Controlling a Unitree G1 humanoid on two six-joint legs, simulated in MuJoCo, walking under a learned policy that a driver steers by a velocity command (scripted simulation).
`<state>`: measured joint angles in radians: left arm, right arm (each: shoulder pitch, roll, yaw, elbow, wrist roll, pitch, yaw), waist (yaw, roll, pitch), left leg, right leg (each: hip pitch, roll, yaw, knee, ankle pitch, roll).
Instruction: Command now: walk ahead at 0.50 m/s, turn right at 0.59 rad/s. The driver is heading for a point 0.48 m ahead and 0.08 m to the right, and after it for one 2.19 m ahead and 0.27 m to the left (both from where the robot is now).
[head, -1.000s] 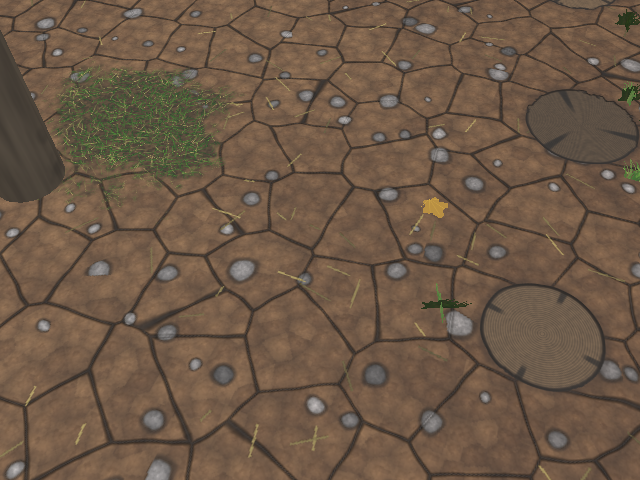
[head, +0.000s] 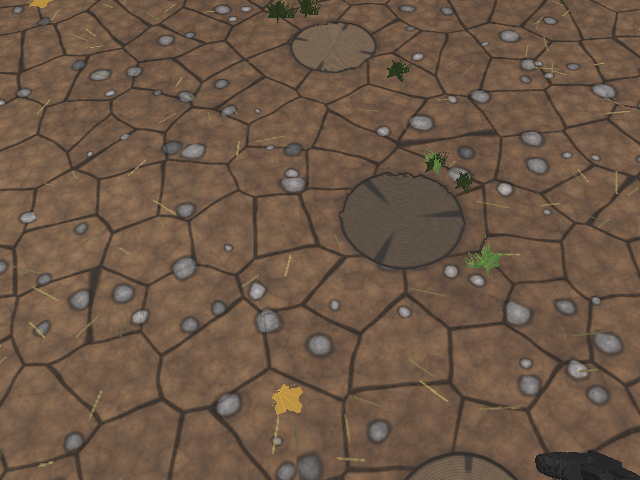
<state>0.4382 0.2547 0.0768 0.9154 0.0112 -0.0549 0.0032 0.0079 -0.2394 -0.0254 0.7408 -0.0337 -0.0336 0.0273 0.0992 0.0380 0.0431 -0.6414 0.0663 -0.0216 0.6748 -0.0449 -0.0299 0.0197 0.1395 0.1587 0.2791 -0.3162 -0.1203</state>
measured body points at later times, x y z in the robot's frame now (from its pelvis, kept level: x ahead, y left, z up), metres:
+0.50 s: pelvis +0.26 +0.01 +0.00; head +0.30 +0.01 +0.45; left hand +0.52 +0.18 -0.10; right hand +0.18 -0.24 -0.13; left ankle +0.20 +0.13 -0.74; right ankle +0.37 -0.15 -0.69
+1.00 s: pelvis +0.39 -0.06 +0.00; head +0.42 -0.07 +0.45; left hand +0.53 +0.18 -0.12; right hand +0.42 -0.33 -0.13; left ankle +0.45 +0.05 -0.69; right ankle +0.40 -0.14 -0.74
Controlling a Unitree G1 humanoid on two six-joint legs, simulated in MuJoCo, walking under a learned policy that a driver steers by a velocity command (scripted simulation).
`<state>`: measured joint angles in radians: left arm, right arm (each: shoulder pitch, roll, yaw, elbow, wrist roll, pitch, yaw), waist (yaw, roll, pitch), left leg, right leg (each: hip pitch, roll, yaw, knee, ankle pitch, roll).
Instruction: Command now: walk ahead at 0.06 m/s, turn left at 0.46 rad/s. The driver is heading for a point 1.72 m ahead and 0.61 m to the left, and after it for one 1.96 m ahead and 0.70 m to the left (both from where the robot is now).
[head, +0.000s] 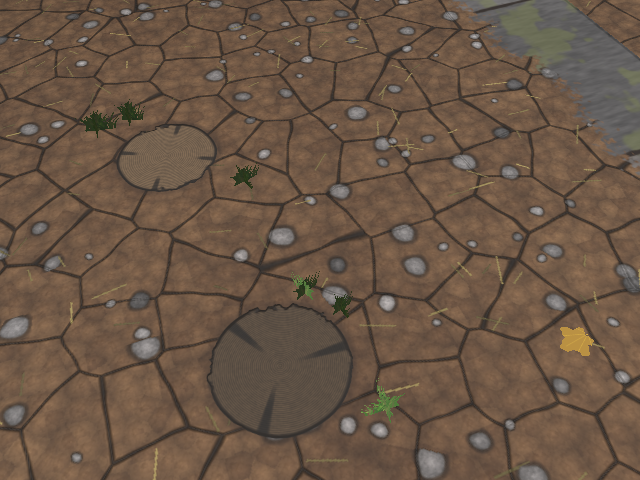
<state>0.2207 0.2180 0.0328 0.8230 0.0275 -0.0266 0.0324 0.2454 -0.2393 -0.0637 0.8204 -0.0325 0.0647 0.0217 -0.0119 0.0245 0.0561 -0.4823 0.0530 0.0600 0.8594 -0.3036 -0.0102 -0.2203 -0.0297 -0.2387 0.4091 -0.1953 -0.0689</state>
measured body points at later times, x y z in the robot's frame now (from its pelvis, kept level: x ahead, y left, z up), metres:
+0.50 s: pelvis +0.01 +0.03 +0.00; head +0.04 +0.05 +0.45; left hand +0.05 +0.32 -0.12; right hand +0.19 -0.22 -0.11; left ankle +0.01 +0.11 -0.74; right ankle +0.06 -0.11 -0.70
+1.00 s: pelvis +0.06 +0.03 +0.01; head +0.07 +0.02 +0.46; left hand -0.06 +0.28 -0.11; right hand +0.31 -0.13 -0.11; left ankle +0.02 +0.17 -0.70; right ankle +0.06 -0.09 -0.74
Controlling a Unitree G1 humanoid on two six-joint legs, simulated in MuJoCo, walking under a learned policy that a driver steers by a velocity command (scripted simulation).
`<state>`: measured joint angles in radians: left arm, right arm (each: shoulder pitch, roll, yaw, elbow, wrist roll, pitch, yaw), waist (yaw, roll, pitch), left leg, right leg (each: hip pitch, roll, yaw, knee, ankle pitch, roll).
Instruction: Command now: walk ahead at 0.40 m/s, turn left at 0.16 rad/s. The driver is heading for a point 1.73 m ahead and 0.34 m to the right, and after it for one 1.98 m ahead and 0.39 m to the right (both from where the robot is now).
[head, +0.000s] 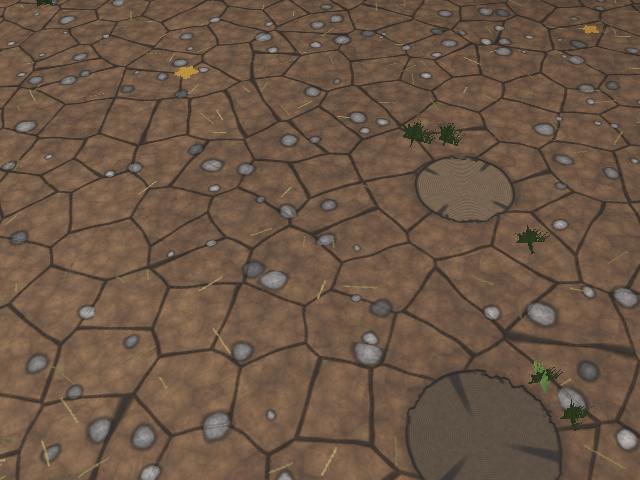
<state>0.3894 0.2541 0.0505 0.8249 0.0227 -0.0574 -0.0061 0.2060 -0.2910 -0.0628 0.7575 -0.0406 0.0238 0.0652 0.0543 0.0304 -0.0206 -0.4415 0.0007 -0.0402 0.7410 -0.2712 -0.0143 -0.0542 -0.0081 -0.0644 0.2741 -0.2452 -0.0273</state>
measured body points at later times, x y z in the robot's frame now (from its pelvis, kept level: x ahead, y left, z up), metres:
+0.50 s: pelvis +0.22 +0.04 -0.01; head +0.25 +0.04 +0.44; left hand +0.40 +0.27 -0.12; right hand +0.18 -0.22 -0.15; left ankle +0.08 +0.12 -0.75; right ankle +0.39 -0.08 -0.71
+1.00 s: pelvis +0.50 +0.01 +0.00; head +0.52 +0.00 +0.44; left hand +0.45 +0.26 -0.14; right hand +0.66 -0.22 -0.13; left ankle +0.67 +0.16 -0.70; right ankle +0.42 -0.06 -0.75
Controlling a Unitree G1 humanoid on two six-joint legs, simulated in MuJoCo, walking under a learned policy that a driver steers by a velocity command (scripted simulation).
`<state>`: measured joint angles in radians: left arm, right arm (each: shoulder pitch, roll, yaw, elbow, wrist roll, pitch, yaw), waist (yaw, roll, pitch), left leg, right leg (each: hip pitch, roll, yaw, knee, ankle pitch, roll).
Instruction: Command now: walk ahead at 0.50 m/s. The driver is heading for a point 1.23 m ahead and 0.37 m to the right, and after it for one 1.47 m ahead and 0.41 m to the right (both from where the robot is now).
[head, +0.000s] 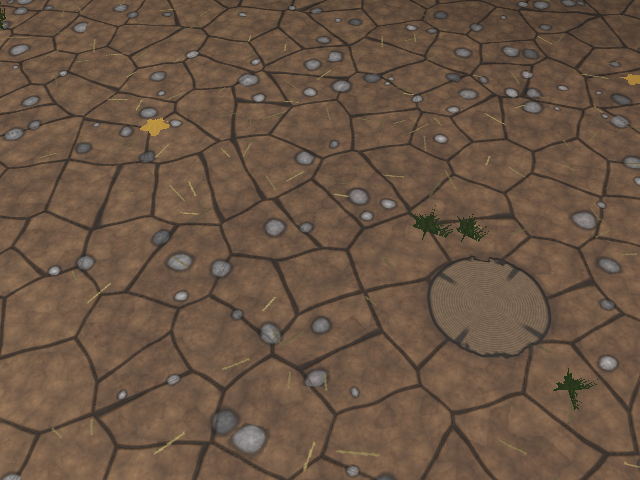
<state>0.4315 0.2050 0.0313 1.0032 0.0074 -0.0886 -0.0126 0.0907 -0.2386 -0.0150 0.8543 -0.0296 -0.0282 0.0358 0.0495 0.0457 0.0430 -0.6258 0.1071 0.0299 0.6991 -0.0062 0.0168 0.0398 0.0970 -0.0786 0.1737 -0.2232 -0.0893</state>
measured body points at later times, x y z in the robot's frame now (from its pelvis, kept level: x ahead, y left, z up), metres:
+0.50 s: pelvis +0.17 +0.04 +0.00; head +0.19 +0.04 +0.44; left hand +0.23 +0.27 -0.16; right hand +0.20 -0.20 -0.15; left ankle +0.22 +0.11 -0.74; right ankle +0.20 -0.10 -0.73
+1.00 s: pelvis +0.21 +0.01 +0.00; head +0.21 +0.01 +0.45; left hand +0.20 +0.23 -0.16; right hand +0.19 -0.22 -0.16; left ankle +0.22 +0.11 -0.74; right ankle +0.20 -0.09 -0.74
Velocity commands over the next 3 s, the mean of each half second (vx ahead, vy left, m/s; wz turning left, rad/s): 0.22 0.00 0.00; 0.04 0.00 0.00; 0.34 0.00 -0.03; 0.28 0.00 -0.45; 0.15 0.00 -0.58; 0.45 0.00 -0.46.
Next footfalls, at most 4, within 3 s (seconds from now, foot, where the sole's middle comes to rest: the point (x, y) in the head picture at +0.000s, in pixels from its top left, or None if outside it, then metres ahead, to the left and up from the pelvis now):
0.14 left None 0.26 0.11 -0.78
0.54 right None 0.24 -0.09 -0.78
1.72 right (377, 409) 0.63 -0.04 -0.78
2.38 left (315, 348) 0.78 0.10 -0.78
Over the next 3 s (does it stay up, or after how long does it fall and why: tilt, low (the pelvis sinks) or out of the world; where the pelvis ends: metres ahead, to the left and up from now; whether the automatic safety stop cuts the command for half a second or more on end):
stays up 0.86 -0.17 -0.01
